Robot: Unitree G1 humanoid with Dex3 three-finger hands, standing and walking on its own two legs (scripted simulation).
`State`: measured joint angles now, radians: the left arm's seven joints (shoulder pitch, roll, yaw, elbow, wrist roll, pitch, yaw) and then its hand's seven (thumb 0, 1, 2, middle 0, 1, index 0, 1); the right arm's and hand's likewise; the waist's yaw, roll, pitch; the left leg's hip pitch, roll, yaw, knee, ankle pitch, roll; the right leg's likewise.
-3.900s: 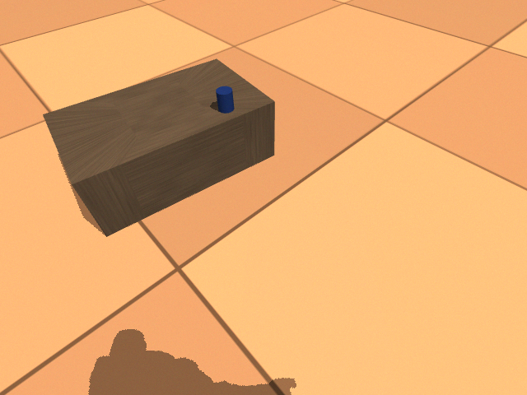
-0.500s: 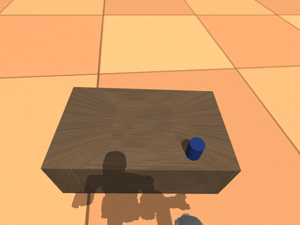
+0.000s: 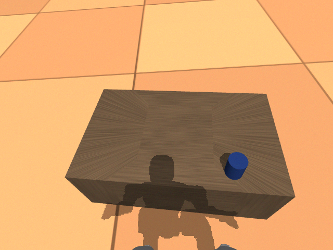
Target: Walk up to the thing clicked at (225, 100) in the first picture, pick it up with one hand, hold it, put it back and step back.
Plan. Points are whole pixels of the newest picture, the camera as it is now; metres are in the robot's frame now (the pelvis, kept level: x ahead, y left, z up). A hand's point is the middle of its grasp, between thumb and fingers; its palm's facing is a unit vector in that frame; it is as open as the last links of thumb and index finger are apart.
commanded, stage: walk up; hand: right
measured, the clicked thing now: (235, 166) +0.49 -0.22 -0.33
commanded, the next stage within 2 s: stand in 1.56 s
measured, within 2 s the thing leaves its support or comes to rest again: neither
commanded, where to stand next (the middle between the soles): +0.10 +0.02 m, yaw -4 degrees
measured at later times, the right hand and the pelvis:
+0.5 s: hand out of the picture +0.12 -0.22 -0.13, palm faces -0.03 +0.94 -0.33, open 7.4 cm; pelvis +0.03 +0.03 +0.02, yaw -1 degrees
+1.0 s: hand out of the picture +0.13 -0.24 -0.12, palm faces +0.04 +0.94 -0.34, open 7.4 cm; pelvis +0.04 +0.02 +0.03, yaw -2 degrees
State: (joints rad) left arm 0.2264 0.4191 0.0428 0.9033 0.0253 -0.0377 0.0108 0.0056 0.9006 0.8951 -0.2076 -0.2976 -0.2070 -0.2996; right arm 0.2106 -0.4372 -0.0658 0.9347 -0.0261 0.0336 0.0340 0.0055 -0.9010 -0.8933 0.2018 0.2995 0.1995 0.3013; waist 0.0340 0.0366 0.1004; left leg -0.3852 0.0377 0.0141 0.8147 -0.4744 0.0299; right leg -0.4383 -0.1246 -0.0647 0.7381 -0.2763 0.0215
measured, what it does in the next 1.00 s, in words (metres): steps on the spot: left foot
